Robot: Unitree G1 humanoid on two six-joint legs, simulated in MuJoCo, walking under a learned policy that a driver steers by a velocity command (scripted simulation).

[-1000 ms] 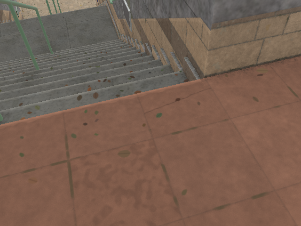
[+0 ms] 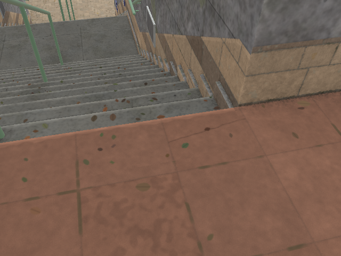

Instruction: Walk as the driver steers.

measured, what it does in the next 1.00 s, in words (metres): walks ahead: right foot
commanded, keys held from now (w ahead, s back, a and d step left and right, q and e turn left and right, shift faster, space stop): w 0.98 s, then no key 0.02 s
